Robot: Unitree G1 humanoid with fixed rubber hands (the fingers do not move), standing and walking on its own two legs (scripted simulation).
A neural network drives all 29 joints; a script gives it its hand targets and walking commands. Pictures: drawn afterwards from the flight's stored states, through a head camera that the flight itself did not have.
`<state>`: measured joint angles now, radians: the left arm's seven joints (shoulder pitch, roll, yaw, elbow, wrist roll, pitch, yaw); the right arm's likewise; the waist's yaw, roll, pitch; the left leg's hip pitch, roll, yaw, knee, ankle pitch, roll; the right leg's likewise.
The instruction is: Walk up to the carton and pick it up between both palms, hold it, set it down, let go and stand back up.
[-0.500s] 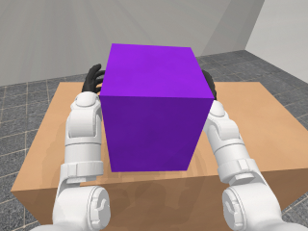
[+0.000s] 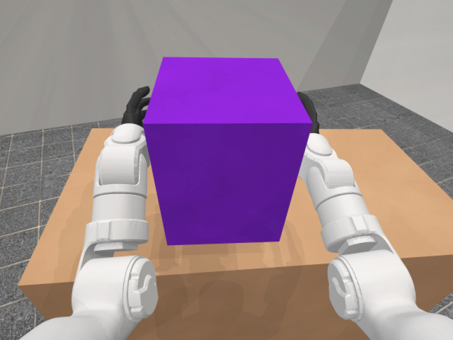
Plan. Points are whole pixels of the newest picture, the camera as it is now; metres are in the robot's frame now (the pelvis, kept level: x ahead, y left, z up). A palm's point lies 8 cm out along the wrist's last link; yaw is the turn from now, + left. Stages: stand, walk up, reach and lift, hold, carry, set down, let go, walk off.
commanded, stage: reach and lift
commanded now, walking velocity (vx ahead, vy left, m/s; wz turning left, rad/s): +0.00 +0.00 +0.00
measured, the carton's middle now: (222, 151) +0.38 -0.01 +0.19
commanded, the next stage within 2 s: hold in 0.42 s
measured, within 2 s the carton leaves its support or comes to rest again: neither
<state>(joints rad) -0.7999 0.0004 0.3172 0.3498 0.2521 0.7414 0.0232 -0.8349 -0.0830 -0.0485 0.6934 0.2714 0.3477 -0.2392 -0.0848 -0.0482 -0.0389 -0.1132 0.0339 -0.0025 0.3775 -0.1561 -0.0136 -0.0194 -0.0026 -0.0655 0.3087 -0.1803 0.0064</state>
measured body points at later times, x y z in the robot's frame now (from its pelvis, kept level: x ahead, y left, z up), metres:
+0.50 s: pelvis +0.01 +0.00 +0.00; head -0.06 +0.03 +0.44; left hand +0.40 +0.14 +0.24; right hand +0.39 -0.15 +0.24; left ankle +0.04 +0.12 -0.75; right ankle +0.00 -0.12 -0.75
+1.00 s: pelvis +0.00 +0.00 +0.00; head -0.08 +0.02 +0.44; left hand +0.39 +0.15 +0.26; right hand +0.39 -0.15 +0.27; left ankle +0.04 +0.12 -0.75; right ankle +0.00 -0.12 -0.75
